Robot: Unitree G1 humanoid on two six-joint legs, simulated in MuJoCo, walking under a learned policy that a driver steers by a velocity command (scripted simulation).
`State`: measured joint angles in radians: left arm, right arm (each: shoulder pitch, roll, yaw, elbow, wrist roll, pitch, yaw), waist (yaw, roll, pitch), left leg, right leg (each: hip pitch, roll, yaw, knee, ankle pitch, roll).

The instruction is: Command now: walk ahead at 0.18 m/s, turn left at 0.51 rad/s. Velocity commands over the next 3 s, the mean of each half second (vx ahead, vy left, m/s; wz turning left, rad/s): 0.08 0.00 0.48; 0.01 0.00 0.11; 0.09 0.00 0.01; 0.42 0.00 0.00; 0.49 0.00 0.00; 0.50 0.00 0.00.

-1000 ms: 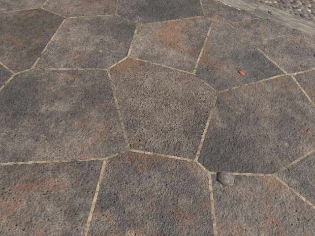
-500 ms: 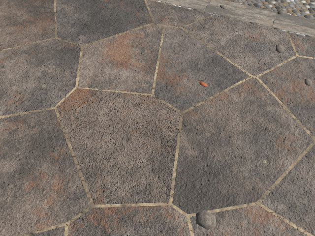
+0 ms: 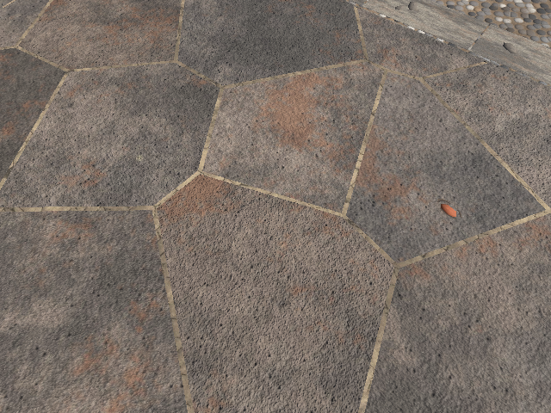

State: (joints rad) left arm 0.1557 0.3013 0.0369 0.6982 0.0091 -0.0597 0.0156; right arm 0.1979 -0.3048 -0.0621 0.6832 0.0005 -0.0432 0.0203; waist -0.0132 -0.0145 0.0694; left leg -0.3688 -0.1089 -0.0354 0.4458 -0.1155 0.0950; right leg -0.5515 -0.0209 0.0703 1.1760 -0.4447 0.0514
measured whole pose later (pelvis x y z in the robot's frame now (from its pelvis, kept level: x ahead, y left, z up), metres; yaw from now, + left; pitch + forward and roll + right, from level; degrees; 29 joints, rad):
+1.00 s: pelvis +0.11 +0.00 +0.00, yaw +17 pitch -1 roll +0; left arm 0.21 0.26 0.04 0.87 0.01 -0.01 0.03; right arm 0.22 -0.21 -0.02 0.75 -0.02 0.00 -0.01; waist 0.02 0.00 0.02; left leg -0.18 -0.03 -0.04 0.52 -0.31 0.02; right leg -0.24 -0.05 0.03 0.48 -0.23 0.07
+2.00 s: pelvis +0.38 +0.04 -0.02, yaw +16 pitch +2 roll +0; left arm 0.48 0.23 0.04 1.07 -0.01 -0.06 0.02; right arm -0.06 -0.23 -0.04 0.76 0.03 -0.09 0.05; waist 0.09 0.01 0.04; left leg -0.53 0.01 0.05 0.50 -0.02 0.08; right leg 0.21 0.00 -0.02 0.21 -0.43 -0.01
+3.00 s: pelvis +0.93 +0.16 +0.01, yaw +16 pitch +2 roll -2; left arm 0.37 0.25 0.05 0.98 -0.01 -0.08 0.00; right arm 0.02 -0.25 -0.04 0.87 0.02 -0.08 0.02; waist 0.07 0.04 0.01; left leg -0.62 0.09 -0.01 0.56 0.07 0.02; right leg 0.06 0.06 -0.05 0.18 -0.26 -0.04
